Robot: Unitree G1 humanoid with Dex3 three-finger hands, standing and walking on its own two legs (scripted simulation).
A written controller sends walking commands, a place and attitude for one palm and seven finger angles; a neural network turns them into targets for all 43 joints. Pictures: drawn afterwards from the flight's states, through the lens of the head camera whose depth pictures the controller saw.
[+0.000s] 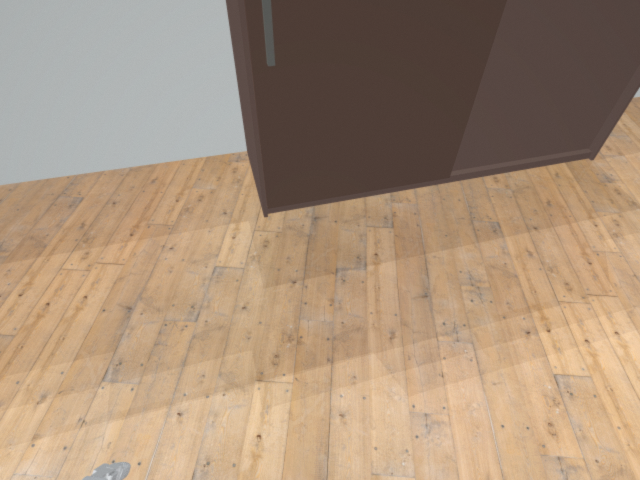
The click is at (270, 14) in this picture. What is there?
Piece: wardrobe's sliding door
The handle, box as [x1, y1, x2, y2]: [262, 0, 274, 65]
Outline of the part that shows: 262,0 267,64 274,65 270,0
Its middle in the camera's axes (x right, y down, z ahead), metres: -0.17 -0.68 +1.19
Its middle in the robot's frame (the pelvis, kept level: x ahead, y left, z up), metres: +1.34 +0.25 +0.08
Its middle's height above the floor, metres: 0.85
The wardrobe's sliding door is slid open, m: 0.00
